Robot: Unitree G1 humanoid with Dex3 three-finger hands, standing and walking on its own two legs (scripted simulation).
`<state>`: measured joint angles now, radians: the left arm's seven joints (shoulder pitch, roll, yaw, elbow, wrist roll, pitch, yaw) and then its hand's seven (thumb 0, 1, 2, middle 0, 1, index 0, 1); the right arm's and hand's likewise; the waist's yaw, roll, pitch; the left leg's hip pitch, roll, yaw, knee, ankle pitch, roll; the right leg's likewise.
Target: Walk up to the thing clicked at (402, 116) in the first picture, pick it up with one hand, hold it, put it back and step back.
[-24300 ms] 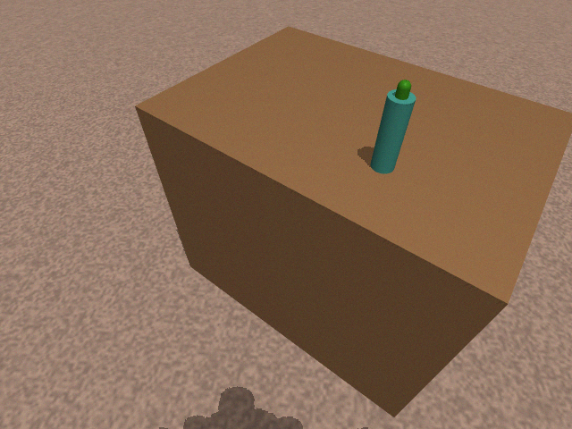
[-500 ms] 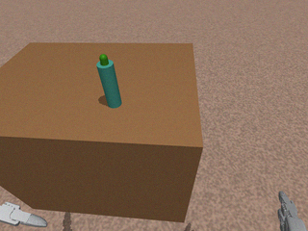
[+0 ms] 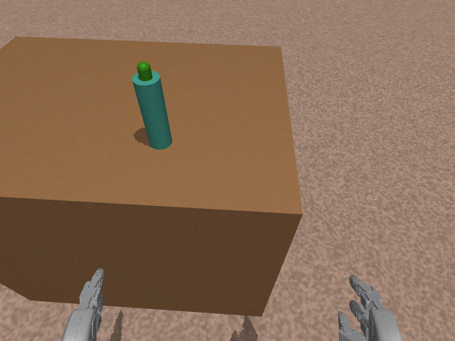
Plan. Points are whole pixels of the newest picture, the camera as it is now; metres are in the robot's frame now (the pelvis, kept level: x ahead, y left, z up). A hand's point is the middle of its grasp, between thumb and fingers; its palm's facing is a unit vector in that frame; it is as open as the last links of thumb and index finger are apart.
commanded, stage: home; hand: left
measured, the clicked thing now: (152, 107) +0.55 +0.18 +0.11
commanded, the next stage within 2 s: none
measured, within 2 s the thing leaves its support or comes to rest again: neither
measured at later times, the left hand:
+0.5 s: hand (135, 328) +0.18 +0.17 -0.06, palm faces +0.10 -0.96 -0.27, open 17.5 cm
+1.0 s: hand (133, 336) +0.17 +0.17 -0.06, palm faces +0.12 -0.95 -0.27, open 17.4 cm
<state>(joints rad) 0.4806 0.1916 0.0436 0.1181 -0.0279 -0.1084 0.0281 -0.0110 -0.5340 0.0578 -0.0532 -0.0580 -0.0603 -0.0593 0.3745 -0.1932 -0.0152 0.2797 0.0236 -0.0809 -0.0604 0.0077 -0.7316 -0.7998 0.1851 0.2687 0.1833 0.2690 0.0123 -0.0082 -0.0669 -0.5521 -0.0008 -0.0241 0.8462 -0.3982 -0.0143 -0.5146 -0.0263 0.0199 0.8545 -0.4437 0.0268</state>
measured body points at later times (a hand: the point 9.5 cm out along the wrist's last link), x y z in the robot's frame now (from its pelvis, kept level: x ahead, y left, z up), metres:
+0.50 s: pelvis +0.00 -0.01 -0.01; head +0.03 -0.01 +0.44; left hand +0.17 +0.22 -0.04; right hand +0.15 -0.25 -0.10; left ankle +0.02 +0.13 -0.70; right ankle +0.00 -0.14 -0.70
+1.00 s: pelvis +0.00 -0.01 -0.01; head +0.01 -0.01 +0.44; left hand +0.16 +0.22 -0.04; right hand +0.16 -0.25 -0.08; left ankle +0.02 +0.13 -0.70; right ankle +0.00 -0.14 -0.70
